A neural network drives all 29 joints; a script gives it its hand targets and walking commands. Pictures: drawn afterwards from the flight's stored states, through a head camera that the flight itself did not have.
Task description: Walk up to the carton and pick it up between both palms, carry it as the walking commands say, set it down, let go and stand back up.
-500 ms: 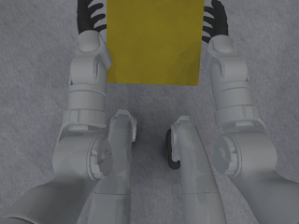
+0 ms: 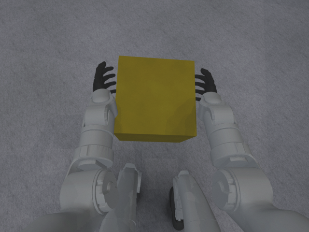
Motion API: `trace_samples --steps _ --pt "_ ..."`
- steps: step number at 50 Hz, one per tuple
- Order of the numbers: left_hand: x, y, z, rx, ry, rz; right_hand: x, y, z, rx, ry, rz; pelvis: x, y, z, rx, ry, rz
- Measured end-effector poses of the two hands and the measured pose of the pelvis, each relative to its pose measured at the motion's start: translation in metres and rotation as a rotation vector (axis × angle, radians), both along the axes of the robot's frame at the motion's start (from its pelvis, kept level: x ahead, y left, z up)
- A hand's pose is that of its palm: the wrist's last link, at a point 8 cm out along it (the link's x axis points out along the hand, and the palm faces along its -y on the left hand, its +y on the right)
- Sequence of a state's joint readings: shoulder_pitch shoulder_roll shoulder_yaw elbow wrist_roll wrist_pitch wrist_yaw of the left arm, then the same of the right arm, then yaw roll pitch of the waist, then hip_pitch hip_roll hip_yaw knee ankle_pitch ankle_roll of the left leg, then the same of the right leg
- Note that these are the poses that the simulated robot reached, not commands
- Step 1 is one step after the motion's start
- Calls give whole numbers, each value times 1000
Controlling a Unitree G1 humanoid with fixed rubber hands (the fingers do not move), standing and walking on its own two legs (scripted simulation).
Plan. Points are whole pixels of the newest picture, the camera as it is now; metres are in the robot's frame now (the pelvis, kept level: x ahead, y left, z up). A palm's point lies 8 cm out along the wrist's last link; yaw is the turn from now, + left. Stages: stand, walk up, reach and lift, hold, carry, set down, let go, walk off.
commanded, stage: reach and lift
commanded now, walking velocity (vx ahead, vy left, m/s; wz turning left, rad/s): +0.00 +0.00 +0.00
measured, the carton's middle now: (153, 104) +0.45 +0.03 -0.09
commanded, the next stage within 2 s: none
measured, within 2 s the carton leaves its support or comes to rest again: neither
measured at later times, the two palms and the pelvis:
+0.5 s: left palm (99, 82) +0.42 +0.15 +0.07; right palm (227, 88) +0.42 -0.13 +0.07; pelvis +0.07 +0.02 +0.09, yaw -1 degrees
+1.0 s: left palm (76, 68) +0.40 +0.16 +0.16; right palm (244, 77) +0.40 -0.13 +0.15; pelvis +0.10 +0.01 +0.13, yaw -1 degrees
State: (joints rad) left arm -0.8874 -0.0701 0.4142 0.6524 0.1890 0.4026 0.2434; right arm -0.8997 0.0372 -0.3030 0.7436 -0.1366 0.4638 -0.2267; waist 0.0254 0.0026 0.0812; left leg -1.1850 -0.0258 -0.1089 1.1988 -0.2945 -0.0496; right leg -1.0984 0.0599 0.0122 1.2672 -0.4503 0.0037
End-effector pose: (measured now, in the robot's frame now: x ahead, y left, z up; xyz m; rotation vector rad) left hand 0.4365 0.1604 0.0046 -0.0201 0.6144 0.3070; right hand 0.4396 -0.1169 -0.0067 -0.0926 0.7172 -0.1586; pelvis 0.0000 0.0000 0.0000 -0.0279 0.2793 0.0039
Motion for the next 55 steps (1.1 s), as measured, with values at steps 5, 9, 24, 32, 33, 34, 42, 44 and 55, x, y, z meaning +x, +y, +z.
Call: trace_samples --steps 5,9,24,32,33,34,42,44,55 --pt "-12 6 34 0 34 -11 -7 5 36 10 26 17 23 2 24 4 3 -9" --pt "-16 14 53 -24 38 -24 -7 9 56 15 24 43 34 6 44 8 -19 -16" --pt "-13 -10 66 -57 57 -88 -15 -17 73 1 28 -7 71 20 92 21 -22 -24" --pt "-8 3 98 16 31 -59 -17 2 98 21 -5 -36 91 16 108 25 -48 -45" --pt "-9 7 103 18 30 -53 -16 5 102 20 -6 -25 93 15 110 24 -58 -41" --pt "-11 10 107 19 31 -48 -16 8 105 19 -6 -7 95 15 112 22 -69 -36" --pt "-29 17 132 -26 26 -75 -23 5 136 45 -14 84 105 11 123 21 -181 -4" --pt "-33 13 138 -36 28 -91 -28 0 142 39 -11 79 105 10 125 23 -214 -3" --pt "-43 2 171 -38 -4 -104 -48 -9 171 35 -36 38 93 5 125 27 -357 -27"
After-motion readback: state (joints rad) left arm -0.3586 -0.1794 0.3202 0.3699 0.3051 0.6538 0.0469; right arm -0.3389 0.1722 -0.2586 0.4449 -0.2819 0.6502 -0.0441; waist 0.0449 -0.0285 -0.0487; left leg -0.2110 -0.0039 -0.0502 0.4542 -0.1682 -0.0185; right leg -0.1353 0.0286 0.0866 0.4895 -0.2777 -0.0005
